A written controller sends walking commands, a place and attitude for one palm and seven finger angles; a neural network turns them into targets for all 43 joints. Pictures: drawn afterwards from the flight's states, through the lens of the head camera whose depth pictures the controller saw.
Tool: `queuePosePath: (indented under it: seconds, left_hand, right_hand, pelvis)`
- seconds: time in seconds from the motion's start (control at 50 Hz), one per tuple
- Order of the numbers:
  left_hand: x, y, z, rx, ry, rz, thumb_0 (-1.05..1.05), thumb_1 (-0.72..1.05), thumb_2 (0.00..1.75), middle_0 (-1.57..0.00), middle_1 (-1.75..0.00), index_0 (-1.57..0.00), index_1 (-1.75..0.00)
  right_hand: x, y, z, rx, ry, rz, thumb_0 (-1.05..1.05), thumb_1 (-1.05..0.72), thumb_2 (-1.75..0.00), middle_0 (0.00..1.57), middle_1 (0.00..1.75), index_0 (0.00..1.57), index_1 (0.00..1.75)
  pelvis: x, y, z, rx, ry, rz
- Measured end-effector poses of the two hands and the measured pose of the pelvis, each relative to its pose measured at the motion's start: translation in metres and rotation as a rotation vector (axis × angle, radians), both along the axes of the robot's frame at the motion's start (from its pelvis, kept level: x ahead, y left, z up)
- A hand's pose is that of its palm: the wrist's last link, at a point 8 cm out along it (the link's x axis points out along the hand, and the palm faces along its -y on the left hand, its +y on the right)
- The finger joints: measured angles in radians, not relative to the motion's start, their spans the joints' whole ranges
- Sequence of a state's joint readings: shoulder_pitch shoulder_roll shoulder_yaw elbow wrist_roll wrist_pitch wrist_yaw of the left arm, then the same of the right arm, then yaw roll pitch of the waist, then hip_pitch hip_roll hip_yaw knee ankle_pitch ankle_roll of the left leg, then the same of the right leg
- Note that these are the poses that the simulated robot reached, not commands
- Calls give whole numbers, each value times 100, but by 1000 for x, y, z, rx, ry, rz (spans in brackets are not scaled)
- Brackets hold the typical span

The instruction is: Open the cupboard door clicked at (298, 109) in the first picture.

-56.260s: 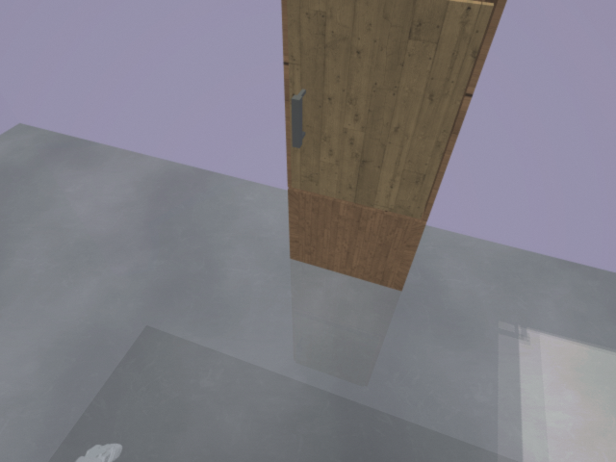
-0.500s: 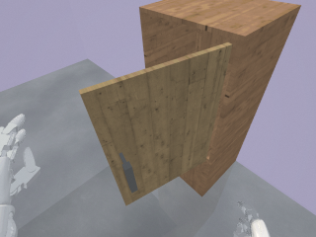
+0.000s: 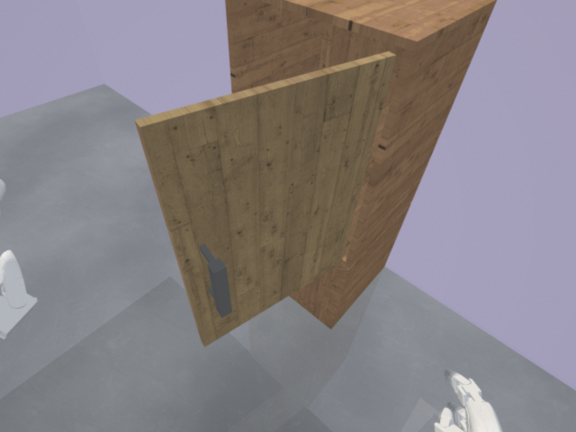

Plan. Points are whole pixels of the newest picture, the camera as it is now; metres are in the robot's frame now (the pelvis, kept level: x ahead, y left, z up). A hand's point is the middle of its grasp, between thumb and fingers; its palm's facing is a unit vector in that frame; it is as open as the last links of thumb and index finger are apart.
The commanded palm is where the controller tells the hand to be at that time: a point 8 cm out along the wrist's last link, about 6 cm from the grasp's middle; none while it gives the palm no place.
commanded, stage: step back with the hand held close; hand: left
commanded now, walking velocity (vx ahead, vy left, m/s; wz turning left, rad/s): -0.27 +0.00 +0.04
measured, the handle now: (215, 281) +0.38 +0.15 -0.06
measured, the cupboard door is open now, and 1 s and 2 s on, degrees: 77 77 77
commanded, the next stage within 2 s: stop stepping back and stand still in 0.76 s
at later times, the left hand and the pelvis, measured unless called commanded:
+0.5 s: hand out of the picture +0.14 +0.27 +0.18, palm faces +0.55 -0.70 -0.45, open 7.4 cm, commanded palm +0.08 +0.29 +0.19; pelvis -0.05 -0.02 -0.01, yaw +2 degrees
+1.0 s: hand out of the picture +0.03 +0.27 +0.17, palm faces +0.44 -0.73 -0.52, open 7.4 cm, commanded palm -0.02 +0.29 +0.19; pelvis -0.16 -0.01 +0.01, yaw +1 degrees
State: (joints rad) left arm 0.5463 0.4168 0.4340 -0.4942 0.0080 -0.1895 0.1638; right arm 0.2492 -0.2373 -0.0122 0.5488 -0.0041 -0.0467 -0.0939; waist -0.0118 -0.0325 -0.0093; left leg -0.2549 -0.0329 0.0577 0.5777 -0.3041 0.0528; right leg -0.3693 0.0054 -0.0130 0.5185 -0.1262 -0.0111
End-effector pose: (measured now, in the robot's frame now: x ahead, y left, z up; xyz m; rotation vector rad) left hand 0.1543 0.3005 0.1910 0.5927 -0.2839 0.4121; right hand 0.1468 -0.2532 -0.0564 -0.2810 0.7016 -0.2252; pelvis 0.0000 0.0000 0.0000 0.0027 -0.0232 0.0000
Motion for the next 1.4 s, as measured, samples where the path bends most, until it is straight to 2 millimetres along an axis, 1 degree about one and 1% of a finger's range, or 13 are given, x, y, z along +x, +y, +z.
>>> queuePosePath:
  seconds: [0.12,0.22,0.36,0.44,0.52,0.66,0.78,0.92,1.04,1.12,1.22,1.32,1.4]
  left_hand:
    - [-24,5,-1,8,-75,72,1,89,90,-21,-30,-21,-30]
    - [-36,1,-8,-15,-89,97,1,89,90,-21,-30,-21,-30]
    - [-46,-4,-2,1,-96,51,1,89,90,-21,-30,-21,-30]
    - [-57,-1,6,39,-89,77,1,88,90,-21,-30,-21,-30]
    - [-61,-8,2,-12,-45,97,1,89,90,-21,-30,-21,-30]
    - [-60,-32,-3,-43,47,-15,1,89,90,-21,-30,-21,-30]
    - [-82,-24,-2,11,86,-77,1,88,90,-21,-30,-22,-30]
    - [-135,-2,4,58,83,-55,1,88,90,-21,-30,-22,-30]
    - [-180,-1,-1,1,29,47,1,89,90,-21,-30,-21,-30]
    - [-186,-8,-12,-114,17,65,1,89,90,-21,-30,-21,-30]
    - [-185,-14,-14,-129,10,-2,2,89,90,-21,-30,-21,-30]
    - [-181,-3,-5,-69,-16,-45,1,89,90,-21,-30,-21,-30]
    - [-178,8,2,-26,-2,-15,1,89,90,-21,-30,-21,-30]
  right_hand:
    - [-22,8,-13,-7,2,37,2,-90,-90,20,30,20,30]
    - [-39,12,-29,11,37,43,2,-90,-90,20,30,20,30]
    - [-67,12,-32,10,87,26,2,-90,-90,21,30,21,30]
    - [-74,11,-33,24,93,23,2,-90,-90,21,30,21,30]
    - [-72,7,-35,56,105,40,2,-90,-90,21,30,20,30]
    - [-62,-6,-6,78,60,16,2,-90,-90,21,30,21,30]
    - [-64,-12,15,6,-13,5,1,-90,-90,20,30,20,30]
    - [-106,3,16,0,-10,30,1,-91,-90,20,30,20,30]
    - [-150,19,-5,57,10,83,1,-90,-90,20,30,20,30]
    - [-179,23,-17,79,68,90,1,-90,-90,21,30,20,30]
    - [-205,17,-18,68,74,34,2,-90,-90,21,30,21,30]
    - [-217,10,-14,32,55,-26,2,-90,-90,21,30,21,30]
    - [-219,12,-10,37,43,-38,2,-90,-90,20,30,20,30]
  pelvis:
    - [-18,1,-9,-1,-21,21]
    - [-30,-1,-15,-2,-22,28]
    - [-45,-3,-13,-18,-3,53]
    - [-45,-9,-9,-33,22,61]
    - [-53,-18,-2,-34,55,25]
    - [-78,-27,12,13,87,4]
    - [-106,-18,10,-15,97,20]
    - [-146,-9,8,-12,67,23]
    - [-166,-13,3,-6,69,7]
    - [-182,-15,6,-30,40,17]
    - [-188,-11,4,-40,14,10]
    - [-187,-2,3,-36,-4,2]
    - [-187,0,7,-22,9,-1]
